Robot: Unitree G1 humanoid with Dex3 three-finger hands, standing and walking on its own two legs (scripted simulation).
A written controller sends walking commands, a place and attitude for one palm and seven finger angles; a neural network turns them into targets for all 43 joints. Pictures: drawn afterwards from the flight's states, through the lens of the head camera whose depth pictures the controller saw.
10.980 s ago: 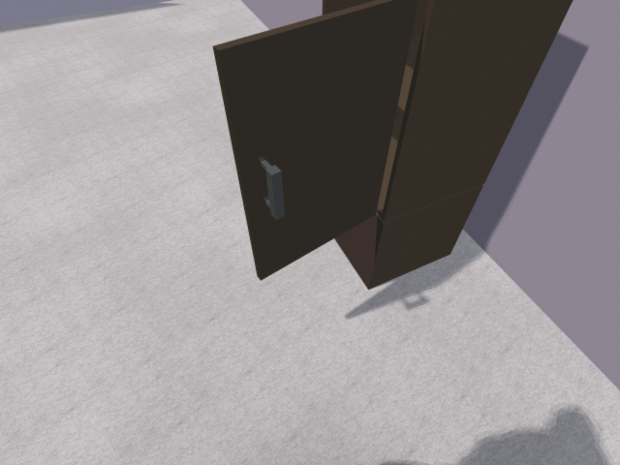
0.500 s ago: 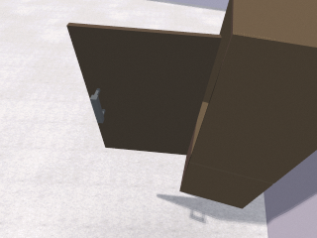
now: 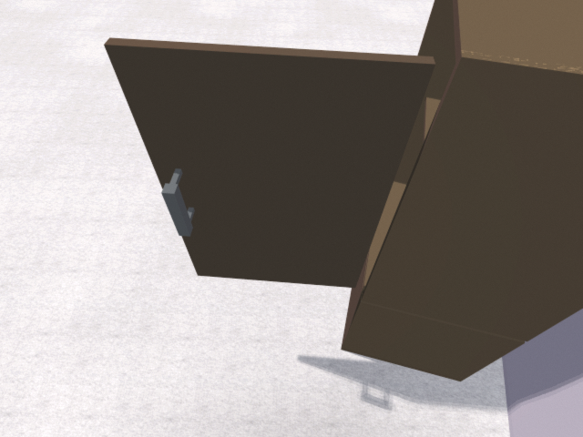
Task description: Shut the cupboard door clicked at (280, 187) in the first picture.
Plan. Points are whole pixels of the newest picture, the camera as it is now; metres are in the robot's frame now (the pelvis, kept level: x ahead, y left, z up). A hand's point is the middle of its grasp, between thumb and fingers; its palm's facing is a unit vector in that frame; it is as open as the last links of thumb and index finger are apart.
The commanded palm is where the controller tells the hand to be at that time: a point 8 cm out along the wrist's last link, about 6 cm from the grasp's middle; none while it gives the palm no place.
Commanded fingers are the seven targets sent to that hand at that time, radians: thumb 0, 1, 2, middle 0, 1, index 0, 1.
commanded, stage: come to a stop and stand still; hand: left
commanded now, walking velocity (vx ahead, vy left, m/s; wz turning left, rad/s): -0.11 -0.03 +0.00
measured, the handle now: (181, 203) +0.48 +0.23 -0.01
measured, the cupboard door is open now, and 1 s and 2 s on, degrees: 100 100 100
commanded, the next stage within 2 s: look again from close up in 1.70 s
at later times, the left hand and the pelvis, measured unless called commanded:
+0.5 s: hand out of the picture +0.02 +0.17 -0.16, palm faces +0.01 -0.97 -0.26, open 7.4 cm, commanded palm none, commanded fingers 0.00 0.90 0.90 -0.20 -0.30 -0.20 -0.30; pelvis -0.03 -0.02 +0.00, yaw +1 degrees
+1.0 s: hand out of the picture -0.01 +0.22 -0.16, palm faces -0.01 -0.96 -0.27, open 7.4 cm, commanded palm none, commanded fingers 0.00 0.90 0.90 -0.20 -0.30 -0.20 -0.30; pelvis -0.06 +0.00 +0.01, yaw +1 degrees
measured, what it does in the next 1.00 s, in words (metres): shifts its weight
